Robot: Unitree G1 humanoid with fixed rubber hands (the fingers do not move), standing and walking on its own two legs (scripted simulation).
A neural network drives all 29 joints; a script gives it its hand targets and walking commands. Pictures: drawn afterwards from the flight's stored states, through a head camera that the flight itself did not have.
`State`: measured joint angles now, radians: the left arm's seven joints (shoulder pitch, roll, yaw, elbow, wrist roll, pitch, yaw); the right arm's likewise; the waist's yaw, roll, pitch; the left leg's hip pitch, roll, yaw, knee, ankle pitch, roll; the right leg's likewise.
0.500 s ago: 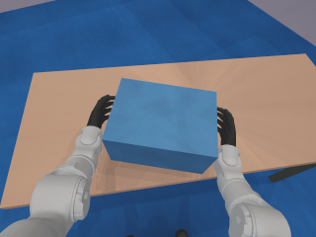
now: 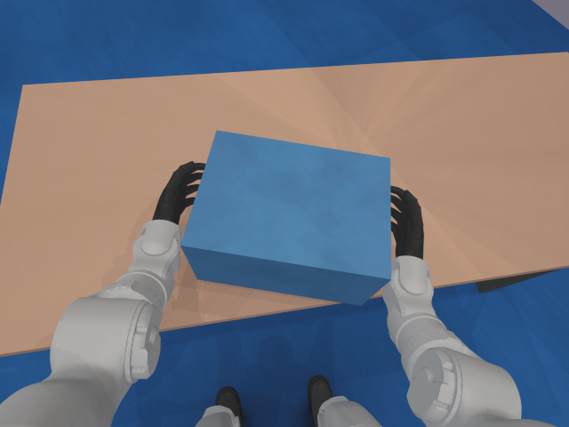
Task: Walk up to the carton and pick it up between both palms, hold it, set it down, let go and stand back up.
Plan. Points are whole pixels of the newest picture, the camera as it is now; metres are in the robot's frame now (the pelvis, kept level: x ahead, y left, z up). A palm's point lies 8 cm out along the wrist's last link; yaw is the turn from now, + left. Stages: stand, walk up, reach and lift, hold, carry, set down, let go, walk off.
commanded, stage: set down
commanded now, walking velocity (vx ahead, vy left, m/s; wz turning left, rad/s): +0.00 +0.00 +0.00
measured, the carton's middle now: (290, 220) +0.40 -0.06 -0.06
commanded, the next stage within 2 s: none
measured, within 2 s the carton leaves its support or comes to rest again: rests again in 0.14 s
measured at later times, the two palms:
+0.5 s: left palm (174, 205) +0.44 +0.12 -0.06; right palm (404, 241) +0.34 -0.23 -0.06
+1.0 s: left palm (152, 166) +0.47 +0.13 +0.01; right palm (462, 211) +0.34 -0.28 +0.02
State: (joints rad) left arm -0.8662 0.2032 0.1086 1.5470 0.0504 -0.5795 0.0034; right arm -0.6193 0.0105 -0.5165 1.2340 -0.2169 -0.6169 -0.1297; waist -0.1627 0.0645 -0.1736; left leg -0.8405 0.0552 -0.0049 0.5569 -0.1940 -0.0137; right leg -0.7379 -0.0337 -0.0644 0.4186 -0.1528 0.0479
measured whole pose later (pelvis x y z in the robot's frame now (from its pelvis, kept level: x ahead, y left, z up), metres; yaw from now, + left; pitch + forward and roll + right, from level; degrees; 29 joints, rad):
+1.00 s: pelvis -0.02 +0.01 -0.04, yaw -3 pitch +25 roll -3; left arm -1.07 0.36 -0.20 1.54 -0.34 -0.33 -0.05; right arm -0.89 -0.21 -0.10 1.35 0.34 -0.34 -0.14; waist -0.23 0.02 -0.25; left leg -0.99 0.07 0.03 0.88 -0.33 0.00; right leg -0.92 -0.03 -0.01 0.78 -0.30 0.07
